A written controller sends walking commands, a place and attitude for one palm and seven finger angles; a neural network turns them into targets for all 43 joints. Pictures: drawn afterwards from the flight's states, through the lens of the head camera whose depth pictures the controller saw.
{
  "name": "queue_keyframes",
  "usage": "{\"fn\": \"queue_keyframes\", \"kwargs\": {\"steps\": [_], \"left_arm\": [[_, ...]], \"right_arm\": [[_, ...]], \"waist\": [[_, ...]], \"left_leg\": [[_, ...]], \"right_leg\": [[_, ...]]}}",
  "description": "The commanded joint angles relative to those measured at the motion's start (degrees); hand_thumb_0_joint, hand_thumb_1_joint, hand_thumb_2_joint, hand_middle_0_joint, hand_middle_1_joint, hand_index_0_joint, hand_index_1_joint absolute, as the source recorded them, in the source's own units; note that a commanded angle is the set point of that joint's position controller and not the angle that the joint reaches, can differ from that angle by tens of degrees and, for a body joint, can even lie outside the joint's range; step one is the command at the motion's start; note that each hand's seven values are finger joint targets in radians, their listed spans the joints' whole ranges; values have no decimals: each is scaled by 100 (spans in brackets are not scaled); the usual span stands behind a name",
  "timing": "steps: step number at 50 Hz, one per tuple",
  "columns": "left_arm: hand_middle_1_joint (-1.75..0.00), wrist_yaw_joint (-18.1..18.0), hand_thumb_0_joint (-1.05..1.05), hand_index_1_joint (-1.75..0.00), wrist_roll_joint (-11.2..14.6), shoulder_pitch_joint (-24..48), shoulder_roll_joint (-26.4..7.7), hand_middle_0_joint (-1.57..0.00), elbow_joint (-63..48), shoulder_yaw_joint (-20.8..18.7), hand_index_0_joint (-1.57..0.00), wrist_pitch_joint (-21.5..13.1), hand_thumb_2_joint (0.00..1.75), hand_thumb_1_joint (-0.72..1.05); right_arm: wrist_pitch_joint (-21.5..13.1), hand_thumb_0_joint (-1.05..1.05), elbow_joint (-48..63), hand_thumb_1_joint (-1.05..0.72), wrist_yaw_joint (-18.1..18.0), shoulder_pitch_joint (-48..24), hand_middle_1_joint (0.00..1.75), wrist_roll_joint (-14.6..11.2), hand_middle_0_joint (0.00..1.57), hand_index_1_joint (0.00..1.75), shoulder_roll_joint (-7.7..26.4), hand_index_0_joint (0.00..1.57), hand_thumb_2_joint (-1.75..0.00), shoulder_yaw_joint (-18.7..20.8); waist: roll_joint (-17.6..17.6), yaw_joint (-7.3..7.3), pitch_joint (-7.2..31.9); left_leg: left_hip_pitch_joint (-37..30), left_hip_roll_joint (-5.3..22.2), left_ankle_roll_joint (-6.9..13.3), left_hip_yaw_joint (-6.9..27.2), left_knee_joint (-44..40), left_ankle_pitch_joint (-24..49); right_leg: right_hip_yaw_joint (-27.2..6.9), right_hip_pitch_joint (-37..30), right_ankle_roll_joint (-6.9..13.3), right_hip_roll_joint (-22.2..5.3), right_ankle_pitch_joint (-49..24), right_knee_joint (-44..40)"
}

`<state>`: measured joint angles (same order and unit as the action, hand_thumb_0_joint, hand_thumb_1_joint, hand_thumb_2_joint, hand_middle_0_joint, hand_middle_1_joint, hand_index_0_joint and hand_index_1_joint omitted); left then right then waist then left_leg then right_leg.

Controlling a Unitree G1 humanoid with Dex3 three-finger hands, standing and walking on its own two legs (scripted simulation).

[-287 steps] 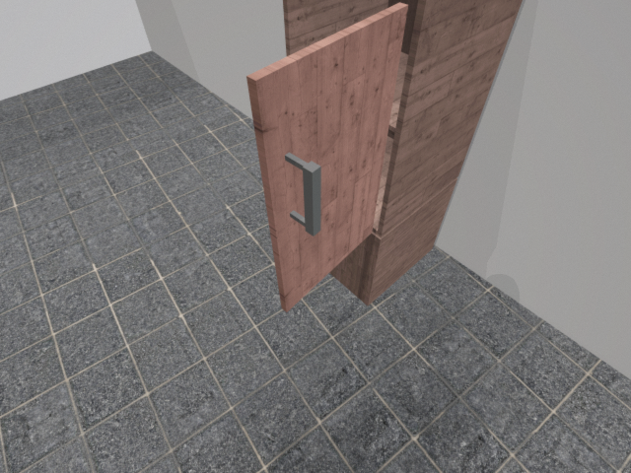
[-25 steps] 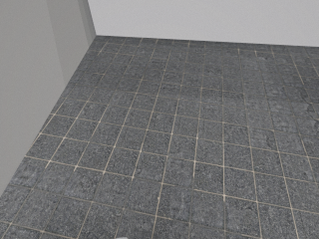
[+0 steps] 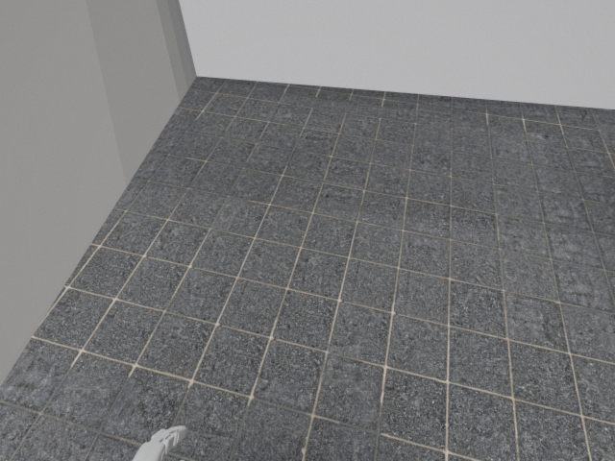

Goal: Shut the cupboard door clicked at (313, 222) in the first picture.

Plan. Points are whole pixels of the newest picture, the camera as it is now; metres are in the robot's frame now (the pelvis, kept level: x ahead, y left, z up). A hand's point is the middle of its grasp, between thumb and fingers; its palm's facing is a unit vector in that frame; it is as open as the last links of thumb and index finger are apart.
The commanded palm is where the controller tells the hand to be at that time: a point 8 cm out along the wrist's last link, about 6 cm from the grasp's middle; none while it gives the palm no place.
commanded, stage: walk to a spot facing it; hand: left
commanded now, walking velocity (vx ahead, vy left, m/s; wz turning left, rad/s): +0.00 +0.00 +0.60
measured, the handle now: out of the picture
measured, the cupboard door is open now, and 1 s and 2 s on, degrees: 95 95 95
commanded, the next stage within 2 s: none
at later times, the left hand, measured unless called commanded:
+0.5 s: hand out of the picture +0.10 +0.22 -0.15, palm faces +0.31 -0.90 -0.31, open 7.4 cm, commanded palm none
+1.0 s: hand out of the picture +0.03 +0.18 -0.16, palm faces +0.62 -0.74 -0.26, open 7.4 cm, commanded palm none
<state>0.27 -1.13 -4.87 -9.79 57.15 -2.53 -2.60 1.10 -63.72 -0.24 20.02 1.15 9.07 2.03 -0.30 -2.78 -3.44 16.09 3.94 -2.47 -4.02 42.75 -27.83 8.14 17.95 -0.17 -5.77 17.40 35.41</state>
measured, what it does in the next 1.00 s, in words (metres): walks ahead, turning left: left foot, then right foot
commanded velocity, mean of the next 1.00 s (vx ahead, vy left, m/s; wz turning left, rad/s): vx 0.00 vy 0.00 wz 0.60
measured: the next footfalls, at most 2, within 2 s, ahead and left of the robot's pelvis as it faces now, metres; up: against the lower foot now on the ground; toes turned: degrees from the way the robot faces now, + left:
left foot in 0.22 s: +0.11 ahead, +0.14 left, +0.00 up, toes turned +17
right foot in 0.50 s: +0.15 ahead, -0.14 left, +0.00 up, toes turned +15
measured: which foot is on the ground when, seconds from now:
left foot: up 0.00-0.20, down 0.22-0.50, up 0.52-0.80, down 0.82-1.00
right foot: down 0.00-0.20, up 0.22-0.48, down 0.50-0.82, up 0.84-1.00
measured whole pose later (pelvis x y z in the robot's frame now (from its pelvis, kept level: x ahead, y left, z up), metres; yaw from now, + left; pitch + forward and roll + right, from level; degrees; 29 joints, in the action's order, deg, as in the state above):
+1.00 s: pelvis +0.09 -0.04 +0.00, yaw +37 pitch +1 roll +0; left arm -0.5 -0.6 -9.1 -14.5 52.2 -3.9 3.5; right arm 2.5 -51.0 0.5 6.8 1.7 12.8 2.4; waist -1.2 0.5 -7.0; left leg 18.5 0.2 0.1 0.4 32.9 -15.0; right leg 1.9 27.1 -4.8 -5.3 26.9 60.2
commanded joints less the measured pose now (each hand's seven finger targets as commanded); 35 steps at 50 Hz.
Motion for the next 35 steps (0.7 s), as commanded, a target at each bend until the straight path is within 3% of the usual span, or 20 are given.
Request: {"fn": "queue_keyframes", "kwargs": {"steps": [1,4,8,9,10,11,12,13,16,18,21,23,24,25,26,27,28,29,31,35], "left_arm": [[-30,-202,0,-30,-14,-1147,-1040,-20,24,-288,-20,68,90,90],[-30,-206,0,-30,-43,-654,-1011,-20,-230,-290,-20,107,90,90],[-30,-156,0,-30,-8,-480,-1047,-20,-371,-360,-20,170,90,90],[-30,-139,0,-30,29,-412,-1009,-20,-472,-347,-20,217,90,90],[-30,-110,0,-30,83,-479,-667,-20,-686,-313,-20,268,90,90],[-30,-138,0,-30,58,-99,-631,-20,-953,-209,-20,307,90,90],[-30,-143,0,-30,9,120,-697,-20,-1070,-228,-20,336,90,90],[-30,-148,0,-30,5,245,-620,-20,-1000,-231,-20,339,90,90],[-30,-74,0,-30,27,-105,-678,-20,-815,-248,-20,387,90,90],[-30,-60,0,-30,57,-165,-682,-20,-833,-225,-20,388,90,90],[-30,-64,0,-30,62,-469,-712,-20,-832,-221,-20,383,90,90],[-30,-83,0,-30,39,-1104,-909,-20,-739,-280,-20,332,90,90],[-30,-133,0,-30,-38,-1322,-1333,-20,-754,-372,-20,280,90,90],[-30,-164,0,-30,-94,-1242,-1819,-20,-852,-431,-20,267,90,90],[-30,-176,0,-30,-49,-1029,-1754,-20,-966,-353,-20,253,90,90],[-30,-196,0,-30,-36,-751,-1472,-20,-1000,-310,-20,223,90,90],[-30,-213,0,-30,-21,-509,-1289,-20,-1067,-263,-20,235,90,90],[-30,-208,0,-30,-23,-487,-1153,-20,-1065,-207,-20,204,90,90],[-30,-211,0,-30,-25,-811,-1166,-20,-967,-217,-20,159,90,90],[-30,-208,0,-30,-46,-1220,-1443,-20,-770,-302,-20,166,90,90]], "right_arm": [[-91,0,800,-90,-31,-777,30,-69,20,30,469,20,-90,170],[-4,0,834,-90,89,-716,30,-53,20,30,258,20,-90,134],[20,0,946,-90,150,-461,30,7,20,30,448,20,-90,184],[-2,0,922,-90,157,-99,30,22,20,30,764,20,-90,260],[-57,0,981,-90,117,289,30,92,20,30,1435,20,-90,419],[-29,0,969,-90,30,527,30,82,20,30,1831,20,-90,498],[-50,0,1031,-90,-16,410,30,85,20,30,1883,20,-90,499],[-65,0,1143,-90,-58,73,30,83,20,30,1763,20,-90,492],[-86,0,1368,-90,-84,-663,30,78,20,30,1519,20,-90,389],[-59,0,1434,-90,-76,-796,30,74,20,30,1595,20,-90,417],[38,0,1538,-90,-28,-1044,30,70,20,30,1708,20,-90,478],[104,0,1704,-90,5,-1454,30,16,20,30,1622,20,-90,489],[142,0,1837,-90,47,-1539,30,-41,20,30,1278,20,-90,453],[134,0,2018,-90,103,-1687,30,-41,20,30,967,20,-90,390],[146,0,2018,-90,144,-1617,30,12,20,30,1175,20,-90,411],[194,0,1878,-90,142,-1688,30,15,20,30,1093,20,-90,442],[231,0,1785,-90,161,-1505,30,0,20,30,1059,20,-90,434],[221,0,1721,-90,179,-1496,30,-5,20,30,986,20,-90,372],[205,0,1729,-90,196,-1656,30,-40,20,30,855,20,-90,292],[151,0,1773,-90,228,-1920,30,-66,20,30,685,20,-90,185]], "waist": [[-1496,622,482],[-1083,352,321],[-693,139,368],[12,-93,563],[1821,-247,830],[1938,-457,990],[1093,-391,980],[1163,-227,838],[1114,91,659],[1038,84,791],[960,172,786],[669,507,715],[-495,621,580],[-2023,706,332],[-1505,576,309],[-1450,381,177],[-1380,218,224],[-1369,188,222],[-1330,340,415],[-1113,557,612]], "left_leg": [[1901,191,-90,131,1990,-601],[1143,178,-94,-140,815,-21],[79,-97,-34,-582,-876,1360],[-611,53,76,-247,-1426,2105],[-1255,1484,822,1951,-1940,3774],[-1267,2310,1529,2991,-2293,4351],[-987,2227,1590,3022,-2326,3284],[-809,1947,1470,2834,-2272,3194],[-503,1285,1091,1761,-2150,3475],[-528,1155,1061,1555,-2033,3557],[-41,988,994,1717,-2006,2882],[741,601,704,1558,-1617,1903],[1670,-64,301,1009,-624,684],[2149,-700,-47,265,1038,-635],[1895,-376,60,620,2087,-573],[1985,-294,19,647,2682,-251],[1953,-172,-44,569,2851,48],[1903,-119,-123,423,2608,135],[1691,-166,-185,113,1667,93],[1129,-318,-115,-288,119,216]], "right_leg": [[-1008,-1913,961,-1918,-4337,-1284],[-214,-1086,603,-1665,-3418,-1296],[313,-614,219,-1395,-2009,-596],[451,-161,5,-1239,-1413,168],[619,1019,-464,-410,852,1617],[-160,1476,-485,-38,2425,2741],[-563,1614,-408,4,2060,3307],[-722,1892,-432,-62,1626,3512],[-737,1424,-468,-1,954,2809],[-645,961,-446,147,1059,1960],[-422,60,-380,427,787,799],[-386,-955,-334,427,-136,-634],[-1507,-1465,-22,-609,411,-1837],[-3076,-1099,687,-2123,265,-2504],[-2794,-461,963,-2254,170,-2366],[-2433,-404,829,-1809,-566,-2108],[-1720,-529,734,-1568,-1392,-1850],[-1142,-764,659,-1348,-2408,-1606],[-635,-1403,606,-1264,-3817,-1250],[-430,-1891,597,-1429,-4427,-861]]}}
